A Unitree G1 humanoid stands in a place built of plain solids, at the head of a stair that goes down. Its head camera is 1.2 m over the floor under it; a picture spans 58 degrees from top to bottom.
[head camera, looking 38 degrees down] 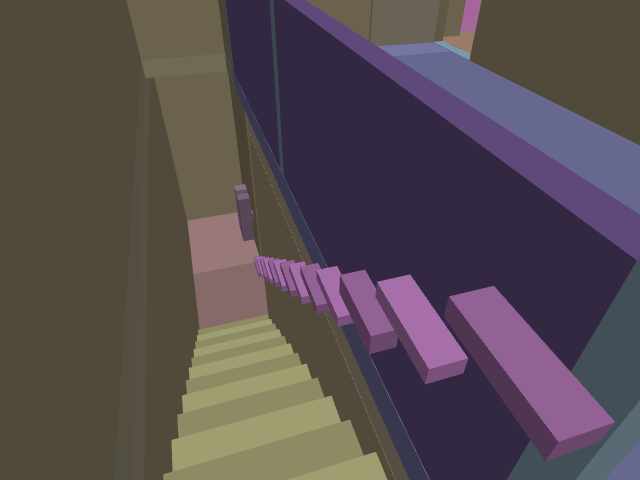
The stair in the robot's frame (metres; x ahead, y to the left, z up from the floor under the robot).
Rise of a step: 0.20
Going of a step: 0.25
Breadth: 0.79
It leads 17 degrees to the left of straight ahead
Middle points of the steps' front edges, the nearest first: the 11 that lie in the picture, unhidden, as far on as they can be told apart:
0.90 0.25 -0.59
1.14 0.32 -0.78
1.38 0.39 -0.98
1.62 0.47 -1.17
1.85 0.54 -1.37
2.09 0.61 -1.57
2.33 0.69 -1.76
2.57 0.76 -1.96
2.81 0.83 -2.15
3.05 0.90 -2.35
3.29 0.98 -2.54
